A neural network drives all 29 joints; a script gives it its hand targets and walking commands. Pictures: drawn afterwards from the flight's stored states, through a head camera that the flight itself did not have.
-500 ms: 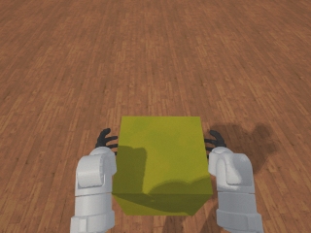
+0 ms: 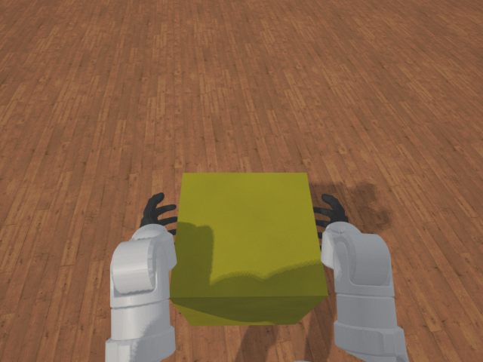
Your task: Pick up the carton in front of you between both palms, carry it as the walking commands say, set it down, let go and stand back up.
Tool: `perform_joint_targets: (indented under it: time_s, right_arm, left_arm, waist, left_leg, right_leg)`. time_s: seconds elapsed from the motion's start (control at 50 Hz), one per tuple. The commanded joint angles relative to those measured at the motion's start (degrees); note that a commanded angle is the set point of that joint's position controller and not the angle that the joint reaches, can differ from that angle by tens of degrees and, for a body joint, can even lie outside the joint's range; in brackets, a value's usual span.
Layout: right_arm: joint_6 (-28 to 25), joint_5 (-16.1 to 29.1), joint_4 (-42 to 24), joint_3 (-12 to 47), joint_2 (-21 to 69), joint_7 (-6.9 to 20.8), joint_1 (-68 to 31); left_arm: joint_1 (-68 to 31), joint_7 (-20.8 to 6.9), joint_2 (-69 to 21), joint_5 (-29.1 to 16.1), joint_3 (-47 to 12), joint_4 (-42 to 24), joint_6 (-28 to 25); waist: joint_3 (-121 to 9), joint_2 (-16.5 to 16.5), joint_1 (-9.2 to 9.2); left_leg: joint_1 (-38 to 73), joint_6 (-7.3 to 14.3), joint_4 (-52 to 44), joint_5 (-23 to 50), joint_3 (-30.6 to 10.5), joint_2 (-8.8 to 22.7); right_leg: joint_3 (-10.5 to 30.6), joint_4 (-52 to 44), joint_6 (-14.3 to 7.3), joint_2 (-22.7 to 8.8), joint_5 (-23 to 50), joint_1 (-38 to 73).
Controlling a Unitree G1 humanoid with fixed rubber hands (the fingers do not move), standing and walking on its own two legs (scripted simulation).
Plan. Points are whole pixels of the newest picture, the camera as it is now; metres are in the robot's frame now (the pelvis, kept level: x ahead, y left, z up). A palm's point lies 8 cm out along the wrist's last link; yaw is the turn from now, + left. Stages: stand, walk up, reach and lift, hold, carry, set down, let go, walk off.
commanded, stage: carry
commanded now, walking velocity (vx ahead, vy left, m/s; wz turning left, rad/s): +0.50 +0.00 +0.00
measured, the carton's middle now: (244, 255) +0.31 +0.00 -0.03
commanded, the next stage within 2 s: none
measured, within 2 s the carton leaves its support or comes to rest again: neither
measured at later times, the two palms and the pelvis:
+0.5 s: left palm (185, 109) +0.63 +0.12 +0.06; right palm (307, 109) +0.64 -0.16 +0.05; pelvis +0.34 -0.04 +0.00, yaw +4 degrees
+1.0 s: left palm (177, 32) +0.98 +0.17 +0.08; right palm (272, 33) +0.97 -0.12 +0.08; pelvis +0.68 +0.02 +0.01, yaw +0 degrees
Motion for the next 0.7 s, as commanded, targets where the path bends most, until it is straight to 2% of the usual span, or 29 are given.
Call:
perform_joint_targets:
  time_s: [0.0,0.04,0.08,0.18,0.22,0.24,0.26,0.28,0.3,0.32,0.34,0.36,0.38,0.4,0.42,0.48,0.56,0.62,0.66,0.68]
  right_arm:
    - [-2.15,26.68,-8.04,37.20,59.84,25.83,-33.78]
    - [-1.82,26.66,-8.89,37.30,58.73,25.77,-32.69]
    - [-1.25,25.99,-7.98,37.16,57.53,25.64,-30.25]
    - [-0.44,24.01,-4.14,37.25,56.56,25.62,-26.80]
    - [-0.45,23.94,-3.14,37.64,56.78,25.77,-27.45]
    - [-0.48,24.11,-2.70,37.88,56.96,25.87,-28.06]
    - [-0.56,24.18,-2.35,38.11,57.02,25.99,-28.63]
    - [-0.55,24.57,-2.21,38.33,56.98,26.22,-29.84]
    - [-0.40,25.04,-3.78,39.20,58.23,26.36,-33.07]
    - [-0.74,25.34,-3.81,39.28,57.71,26.40,-33.90]
    - [-1.27,25.99,-4.35,39.61,58.86,26.33,-35.14]
    - [-1.88,26.35,-5.03,39.63,59.75,26.21,-35.60]
    - [-2.38,26.53,-5.60,39.50,60.12,26.04,-35.50]
    - [-2.73,26.72,-5.39,39.31,61.51,25.85,-35.10]
    - [-3.14,26.45,-5.52,39.09,61.89,25.59,-34.27]
    - [-3.88,25.25,-6.09,39.26,62.06,24.64,-31.42]
    - [-3.63,24.95,-8.64,40.10,60.48,23.75,-30.17]
    - [-2.35,25.14,-9.07,40.44,58.44,23.69,-29.56]
    - [-1.31,25.37,-8.24,40.32,57.16,24.11,-29.39]
    - [-0.86,25.55,-7.61,40.18,56.70,24.38,-29.55]
  left_arm:
    - [-29.25,-24.14,-61.36,-25.90,-40.19,-2.80,-0.33]
    - [-28.37,-23.46,-60.77,-25.35,-40.50,-3.88,-0.28]
    - [-26.42,-23.18,-59.97,-24.70,-40.57,-3.23,0.19]
    - [-24.16,-24.39,-58.94,-24.65,-40.61,0.51,1.24]
    - [-24.38,-25.08,-58.96,-24.87,-40.21,2.07,1.32]
    - [-24.03,-25.38,-59.35,-24.73,-39.90,3.18,1.22]
    - [-23.54,-25.69,-59.56,-24.60,-39.37,4.43,1.05]
    - [-22.88,-25.92,-59.27,-24.23,-38.70,5.48,0.80]
    - [-24.22,-26.08,-59.48,-23.55,-37.93,7.59,-0.12]
    - [-23.40,-26.21,-60.75,-24.20,-37.31,7.23,-0.41]
    - [-24.33,-26.28,-61.76,-24.49,-37.20,5.95,-0.78]
    - [-25.17,-26.25,-62.90,-24.85,-37.20,4.71,-1.20]
    - [-26.53,-26.22,-63.91,-25.33,-37.50,3.24,-1.60]
    - [-27.66,-26.11,-64.00,-25.71,-37.68,1.87,-1.85]
    - [-27.83,-26.09,-64.02,-25.99,-37.75,0.84,-2.01]
    - [-25.83,-26.32,-62.96,-26.15,-37.87,-0.30,-2.08]
    - [-24.05,-26.06,-60.50,-26.03,-38.31,-1.82,-1.53]
    - [-22.57,-25.48,-58.47,-25.01,-38.28,-1.74,-0.51]
    - [-22.10,-25.21,-57.52,-24.18,-38.29,-0.84,0.21]
    - [-22.17,-25.15,-57.19,-23.91,-38.36,-0.32,0.51]
  waist:
    - [-22.07,8.70,-0.16]
    - [-20.50,8.80,-0.20]
    - [-18.38,8.83,-0.35]
    - [-13.84,10.05,-0.78]
    - [-14.15,10.54,-0.34]
    - [-15.89,9.01,0.61]
    - [-19.30,6.50,1.46]
    - [-22.78,-1.57,2.77]
    - [-25.61,-17.78,2.22]
    - [-24.62,-15.63,2.16]
    - [-24.33,-11.35,2.26]
    - [-24.20,-4.41,1.93]
    - [-23.45,-1.50,1.71]
    - [-23.79,-2.74,1.57]
    - [-23.93,-3.99,1.61]
    - [-22.41,-5.85,1.69]
    - [-18.40,-6.72,1.82]
    - [-15.71,-7.31,1.86]
    - [-14.16,-8.01,1.96]
    - [-14.22,-8.33,1.83]
  left_leg:
    - [22.56,4.17,-10.47,9.42,-14.01,14.78]
    - [23.69,4.58,-10.76,11.99,-11.07,13.56]
    - [24.22,4.11,-10.28,15.57,-8.48,12.11]
    - [26.03,1.74,-8.07,25.17,-4.69,11.16]
    - [25.43,0.22,-3.21,31.79,-2.77,10.91]
    - [22.61,-1.18,3.83,33.48,0.19,9.25]
    - [15.51,-2.57,13.48,29.56,1.27,7.49]
    - [5.32,-4.27,27.42,14.48,1.01,5.23]
    - [-14.32,-6.56,42.07,-10.68,-3.19,-2.53]
    - [-21.25,-5.16,50.73,-17.85,-10.25,-1.80]
    - [-22.67,-3.63,53.18,-16.82,-12.66,0.77]
    - [-22.72,-2.98,50.65,-13.70,-13.56,3.05]
    - [-21.25,-2.91,45.92,-10.64,-13.67,4.45]
    - [-18.85,-3.12,41.83,-8.64,-13.30,4.95]
    - [-17.68,-3.43,38.80,-7.95,-11.91,4.31]
    - [-19.01,-4.47,29.28,-6.06,-8.91,3.56]
    - [-19.07,-5.08,16.52,1.38,-5.21,2.70]
    - [-16.83,-4.31,9.91,7.12,-3.07,1.10]
    - [-13.93,-3.34,6.23,8.98,-1.56,0.25]
    - [-10.32,-2.74,4.79,9.00,-0.53,-0.50]
  right_leg:
    - [0.65,-7.68,0.70,-2.01,4.43,-7.26]
    - [-1.37,-14.56,1.47,-1.71,7.19,-8.41]
    - [-3.35,-22.02,1.68,-0.93,10.27,-7.81]
    - [-7.26,-33.98,-0.12,1.55,17.79,-3.13]
    - [-9.29,-36.62,-1.03,3.11,17.41,3.89]
    - [-11.89,-39.54,-1.17,5.26,16.64,12.50]
    - [-11.38,-38.33,-1.57,4.87,12.04,24.84]
    - [4.49,-41.16,-3.32,-6.13,5.57,34.68]
    - [28.80,-45.62,-12.31,-18.83,6.03,47.70]
    - [31.02,-47.85,-13.58,-19.94,14.54,47.77]
    - [24.35,-45.77,-12.81,-17.97,23.18,45.95]
    - [19.25,-44.72,-11.08,-16.82,27.59,43.45]
    - [15.33,-45.71,-9.27,-15.70,27.89,40.20]
    - [12.13,-47.28,-7.92,-14.63,24.35,38.06]
    - [9.67,-48.38,-7.71,-13.94,22.66,37.22]
    - [5.07,-50.29,-8.81,-12.91,21.65,37.41]
    - [-0.15,-50.15,-8.04,-10.28,26.56,37.88]
    - [-3.26,-49.07,-6.60,-9.17,31.48,38.31]
    - [-4.79,-47.12,-5.28,-8.69,34.88,38.81]
    - [-5.69,-44.62,-4.38,-8.59,38.85,38.28]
